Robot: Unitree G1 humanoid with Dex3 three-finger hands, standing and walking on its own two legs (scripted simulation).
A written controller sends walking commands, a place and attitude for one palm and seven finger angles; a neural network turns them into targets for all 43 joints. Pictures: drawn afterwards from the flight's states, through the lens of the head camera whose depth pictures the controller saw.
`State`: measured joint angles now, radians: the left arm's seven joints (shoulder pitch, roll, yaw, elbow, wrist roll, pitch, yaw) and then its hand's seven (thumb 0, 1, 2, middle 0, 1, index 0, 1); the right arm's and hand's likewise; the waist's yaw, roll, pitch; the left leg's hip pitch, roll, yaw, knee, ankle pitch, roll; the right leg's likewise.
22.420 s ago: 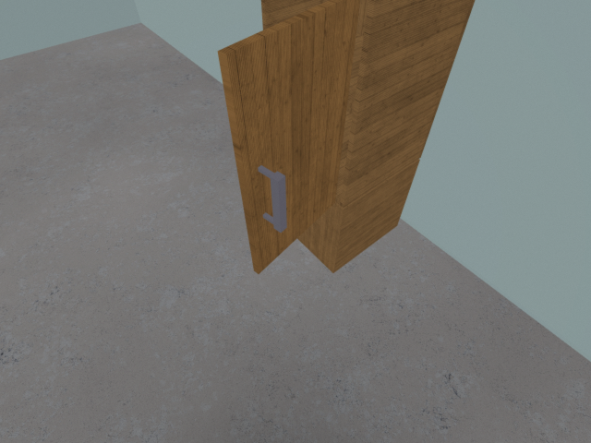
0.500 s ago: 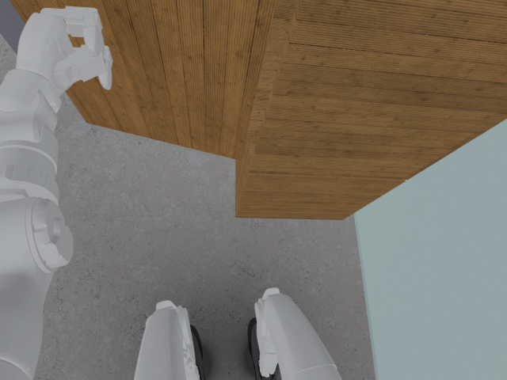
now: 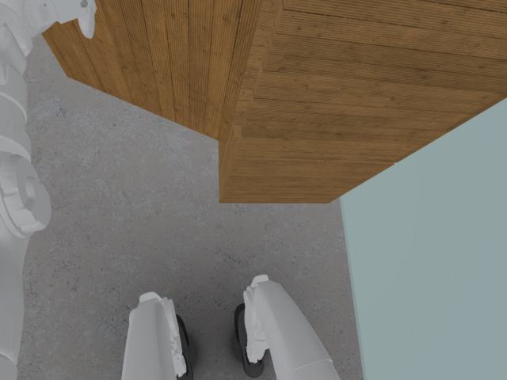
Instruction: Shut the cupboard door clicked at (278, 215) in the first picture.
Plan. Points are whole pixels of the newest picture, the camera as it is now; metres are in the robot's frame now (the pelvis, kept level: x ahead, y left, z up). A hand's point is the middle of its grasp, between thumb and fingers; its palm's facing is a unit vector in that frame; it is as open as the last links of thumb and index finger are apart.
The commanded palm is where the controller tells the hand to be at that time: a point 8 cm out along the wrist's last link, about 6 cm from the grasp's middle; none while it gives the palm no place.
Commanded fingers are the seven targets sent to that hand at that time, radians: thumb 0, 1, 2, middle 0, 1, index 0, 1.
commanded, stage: pull the fist back off the door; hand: left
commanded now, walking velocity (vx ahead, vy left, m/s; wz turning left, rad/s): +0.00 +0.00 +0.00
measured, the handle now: out of the picture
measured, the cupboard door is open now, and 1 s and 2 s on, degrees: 67 64 64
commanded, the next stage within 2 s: draw the hand back to the body in 0.88 s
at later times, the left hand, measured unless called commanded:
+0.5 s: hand (95, 7) +0.59 +0.12 +0.09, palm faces +0.10 -0.99 -0.04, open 3.1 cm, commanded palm +0.54 +0.16 +0.09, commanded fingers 0.00 0.90 0.90 -1.30 -1.50 -1.30 -1.50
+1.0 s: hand (93, 66) +0.51 +0.12 +0.09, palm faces +0.08 -1.00 -0.03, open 3.1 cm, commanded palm +0.48 +0.17 +0.10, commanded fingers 0.00 0.90 0.90 -1.30 -1.50 -1.30 -1.50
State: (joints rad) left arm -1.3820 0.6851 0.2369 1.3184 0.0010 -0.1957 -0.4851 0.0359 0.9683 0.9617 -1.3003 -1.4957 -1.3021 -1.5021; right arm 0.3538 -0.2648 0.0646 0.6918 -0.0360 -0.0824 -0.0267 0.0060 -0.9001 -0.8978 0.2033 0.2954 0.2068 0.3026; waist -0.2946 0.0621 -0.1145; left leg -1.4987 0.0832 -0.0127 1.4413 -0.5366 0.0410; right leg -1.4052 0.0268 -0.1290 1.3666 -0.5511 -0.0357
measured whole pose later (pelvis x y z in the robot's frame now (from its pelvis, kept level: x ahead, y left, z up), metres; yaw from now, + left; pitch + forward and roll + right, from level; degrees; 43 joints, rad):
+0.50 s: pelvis +0.03 -0.01 +0.04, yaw +1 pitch +30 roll -3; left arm -1.06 0.41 0.39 1.21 0.04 -0.42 0.05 0.02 0.90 0.90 -1.30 -1.50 -1.30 -1.50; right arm 0.45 -0.23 0.03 0.64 -0.08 0.01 0.10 0.01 -0.90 -0.90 0.20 0.30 0.21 0.30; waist -0.24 0.08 -0.14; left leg -1.28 0.08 0.03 1.27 -0.52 0.02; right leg -1.22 0.03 -0.09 1.23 -0.54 -0.04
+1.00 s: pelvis +0.02 -0.01 +0.05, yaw +3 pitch +25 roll -2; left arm -0.85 0.25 0.24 1.13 -0.03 -0.56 0.04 0.02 0.90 0.90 -1.30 -1.50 -1.31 -1.50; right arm 0.25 -0.25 -0.01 0.63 -0.05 0.03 0.05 0.01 -0.90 -0.90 0.20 0.29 0.20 0.30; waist -0.16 0.04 -0.16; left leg -1.18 0.05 0.02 1.25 -0.51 0.02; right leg -1.12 0.00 -0.09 1.23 -0.55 -0.04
